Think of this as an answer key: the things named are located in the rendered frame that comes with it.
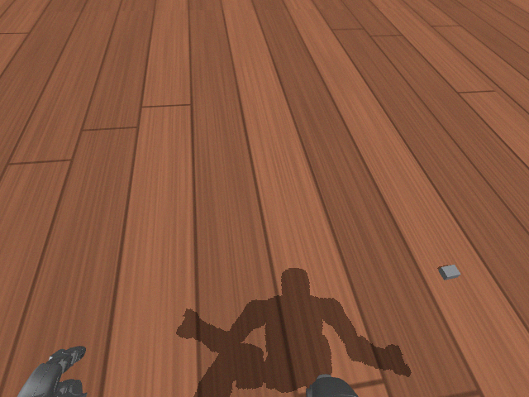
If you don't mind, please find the left robot hand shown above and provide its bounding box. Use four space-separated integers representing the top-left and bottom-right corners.
17 346 87 397

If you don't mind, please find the small box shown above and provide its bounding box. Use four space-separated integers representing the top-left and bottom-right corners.
438 265 461 280

